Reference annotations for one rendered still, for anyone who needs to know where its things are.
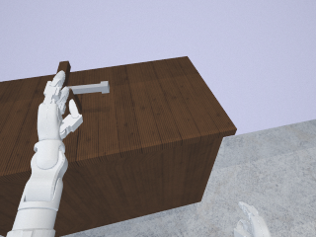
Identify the tap lever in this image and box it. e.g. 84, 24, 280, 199
67, 81, 110, 95

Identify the left robot forearm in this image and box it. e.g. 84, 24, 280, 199
6, 138, 68, 237

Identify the right robot hand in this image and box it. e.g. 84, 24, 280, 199
233, 201, 272, 237

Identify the counter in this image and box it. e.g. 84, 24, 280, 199
0, 56, 237, 237

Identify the left robot hand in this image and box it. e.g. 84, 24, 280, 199
37, 70, 83, 141

